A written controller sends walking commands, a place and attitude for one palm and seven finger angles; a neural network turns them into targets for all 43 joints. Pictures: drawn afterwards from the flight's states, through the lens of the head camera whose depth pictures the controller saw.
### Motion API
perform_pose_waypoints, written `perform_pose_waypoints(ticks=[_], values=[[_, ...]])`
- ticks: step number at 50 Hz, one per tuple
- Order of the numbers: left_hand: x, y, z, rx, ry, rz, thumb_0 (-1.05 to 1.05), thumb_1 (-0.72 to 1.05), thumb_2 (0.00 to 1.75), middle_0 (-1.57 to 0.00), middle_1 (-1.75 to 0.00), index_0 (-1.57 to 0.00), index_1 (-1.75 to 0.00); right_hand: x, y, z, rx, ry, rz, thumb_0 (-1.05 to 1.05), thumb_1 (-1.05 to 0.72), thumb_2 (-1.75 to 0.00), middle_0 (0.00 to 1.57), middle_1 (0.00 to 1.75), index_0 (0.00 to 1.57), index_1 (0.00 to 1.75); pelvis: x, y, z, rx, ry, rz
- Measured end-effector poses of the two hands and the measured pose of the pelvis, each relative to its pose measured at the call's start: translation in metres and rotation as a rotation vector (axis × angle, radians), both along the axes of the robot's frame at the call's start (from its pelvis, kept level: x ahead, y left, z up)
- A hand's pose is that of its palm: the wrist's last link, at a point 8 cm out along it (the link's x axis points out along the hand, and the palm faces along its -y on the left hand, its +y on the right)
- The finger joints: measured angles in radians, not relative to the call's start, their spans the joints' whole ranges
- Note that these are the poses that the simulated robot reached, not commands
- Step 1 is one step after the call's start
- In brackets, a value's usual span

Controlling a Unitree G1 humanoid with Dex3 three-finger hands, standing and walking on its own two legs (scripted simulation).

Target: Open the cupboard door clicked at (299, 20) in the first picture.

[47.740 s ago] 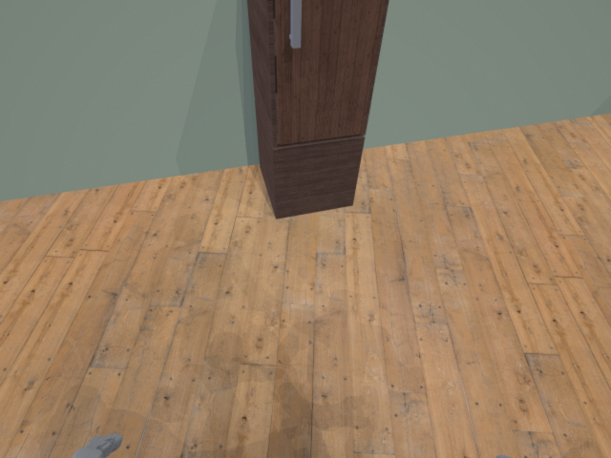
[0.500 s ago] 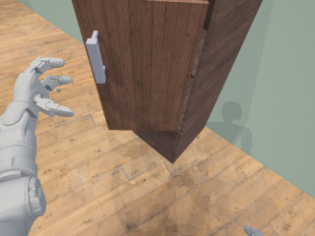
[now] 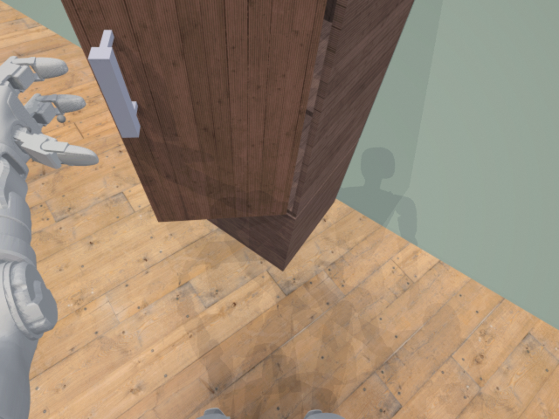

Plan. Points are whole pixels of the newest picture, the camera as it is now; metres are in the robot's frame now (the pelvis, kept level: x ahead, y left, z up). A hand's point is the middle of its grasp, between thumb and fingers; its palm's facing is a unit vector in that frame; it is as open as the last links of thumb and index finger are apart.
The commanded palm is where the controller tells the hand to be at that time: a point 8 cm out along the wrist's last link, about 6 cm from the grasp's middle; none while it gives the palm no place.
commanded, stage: move the hooked fingers beside the handle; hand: left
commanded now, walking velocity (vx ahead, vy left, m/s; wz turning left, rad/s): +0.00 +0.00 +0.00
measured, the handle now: (119, 86) +0.57 +0.20 +0.12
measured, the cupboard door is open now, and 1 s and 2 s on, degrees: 41 41 41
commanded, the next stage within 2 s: slide the fingers in behind the handle in 1.60 s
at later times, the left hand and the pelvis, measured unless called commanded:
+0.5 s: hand (59, 107) +0.51 +0.26 +0.13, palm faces +0.04 -1.00 +0.01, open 14.0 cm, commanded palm +0.49 +0.30 +0.12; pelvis +0.01 -0.01 +0.00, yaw -1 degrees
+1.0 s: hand (60, 114) +0.50 +0.26 +0.13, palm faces +0.06 -1.00 +0.00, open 14.0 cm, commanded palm +0.49 +0.30 +0.12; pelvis +0.00 +0.00 -0.01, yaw +0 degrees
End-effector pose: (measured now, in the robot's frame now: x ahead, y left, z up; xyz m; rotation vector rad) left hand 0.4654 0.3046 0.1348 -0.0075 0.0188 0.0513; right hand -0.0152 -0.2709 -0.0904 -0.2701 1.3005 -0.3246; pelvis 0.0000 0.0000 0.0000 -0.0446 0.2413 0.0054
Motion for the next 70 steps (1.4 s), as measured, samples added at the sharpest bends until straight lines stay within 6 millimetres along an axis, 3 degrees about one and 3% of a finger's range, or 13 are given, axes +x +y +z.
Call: perform_pose_waypoints(ticks=[7,13,21,28,38,44,54,63,70], values=[[0.015,-0.004,0.008,0.005,-0.014,-0.013,-0.01,-0.5,0.3,-0.3,-1.2,-0.3,-1.2,-0.013,-0.007,-0.001,-0.014,0.053,-0.006,0.01,-0.91,-0.9,0.21,0.3,0.21,0.3,-0.003,-0.004,-0.003,-0.006,0.028,0.01],[0.028,-0.008,-0.001,-0.021,0.026,-0.018,-0.01,-0.5,0.3,-0.3,-1.2,-0.3,-1.2,-0.018,-0.01,0.002,-0.024,0.067,-0.024,0.01,-0.91,-0.9,0.21,0.3,0.21,0.3,-0.002,-0.007,-0.005,-0.006,0.057,-0.005],[0.027,0.004,-0.003,0.014,-0.019,0.004,-0.01,-0.5,0.3,-0.3,-1.2,-0.3,-1.2,-0.02,-0.007,0.003,-0.013,0.093,-0.048,0.0,-0.91,-0.9,0.21,0.3,0.21,0.3,0.006,-0.008,-0.005,-0.007,0.068,-0.019],[0.021,0.009,-0.004,0.002,0.013,-0.021,-0.01,-0.5,0.3,-0.3,-1.2,-0.3,-1.2,-0.003,-0.003,0.0,0.0,0.084,-0.031,0.0,-0.91,-0.9,0.21,0.3,0.21,0.3,0.012,-0.005,-0.004,-0.013,0.059,-0.005],[0.018,-0.001,-0.004,-0.016,-0.03,-0.026,-0.01,-0.5,0.3,-0.3,-1.2,-0.3,-1.2,0.031,0.003,-0.004,0.011,0.0,0.016,0.0,-0.91,-0.9,0.21,0.3,0.21,0.3,0.013,0.0,-0.004,-0.013,0.045,0.0],[0.015,0.001,-0.011,-0.014,0.02,-0.006,-0.01,-0.5,0.3,-0.3,-1.2,-0.3,-1.2,0.037,0.006,-0.005,0.016,-0.032,0.024,0.0,-0.91,-0.9,0.21,0.3,0.21,0.3,0.009,0.001,-0.006,-0.013,0.038,0.002],[0.015,0.003,0.002,-0.002,-0.046,-0.011,-0.01,-0.5,0.3,-0.3,-1.2,-0.3,-1.2,0.01,0.006,-0.007,0.007,0.035,0.015,0.0,-0.91,-0.9,0.21,0.3,0.21,0.3,0.002,0.002,-0.008,-0.018,0.042,0.011],[0.024,-0.005,-0.015,-0.011,0.032,-0.01,-0.01,-0.5,0.3,-0.3,-1.2,-0.3,-1.2,-0.017,0.003,-0.004,-0.012,0.073,-0.016,0.0,-0.91,-0.9,0.21,0.3,0.21,0.3,-0.003,0.002,-0.01,-0.017,0.059,0.002],[0.031,-0.003,-0.005,-0.003,-0.04,0.003,-0.02,-0.5,0.3,-0.3,-1.2,-0.3,-1.2,-0.031,0.004,-0.001,-0.011,0.11,-0.045,0.0,-0.91,-0.9,0.21,0.3,0.21,0.3,-0.002,0.0,-0.01,-0.019,0.069,-0.006]])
